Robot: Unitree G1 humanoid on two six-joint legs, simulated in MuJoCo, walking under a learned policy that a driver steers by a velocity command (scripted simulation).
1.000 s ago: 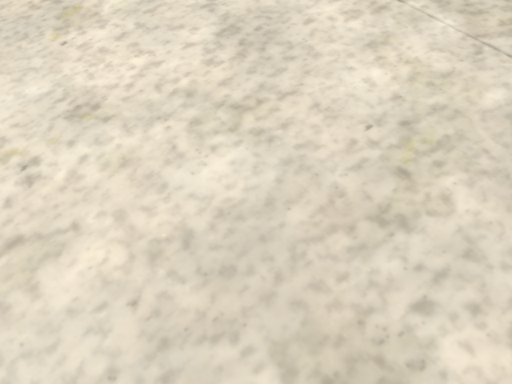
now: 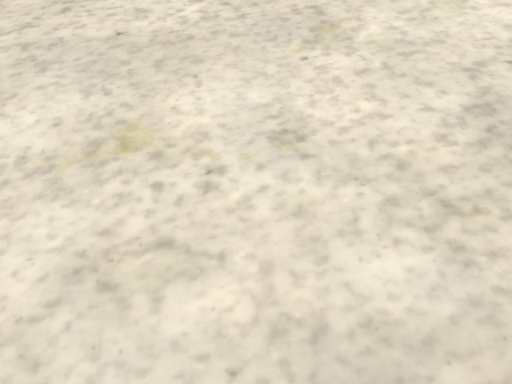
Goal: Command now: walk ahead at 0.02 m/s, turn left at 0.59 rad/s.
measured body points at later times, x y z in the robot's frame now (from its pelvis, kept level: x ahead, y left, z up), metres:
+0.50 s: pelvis -0.01 +0.00 +0.01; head +0.00 +0.01 +0.46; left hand +0.03 +0.26 -0.13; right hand +0.14 -0.23 -0.11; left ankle -0.05 +0.10 -0.73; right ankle +0.01 -0.11 -0.73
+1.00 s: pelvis -0.02 +0.00 +0.01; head -0.01 +0.00 +0.46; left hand -0.03 +0.25 -0.14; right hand +0.04 -0.25 -0.14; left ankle -0.05 +0.10 -0.73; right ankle +0.01 -0.11 -0.73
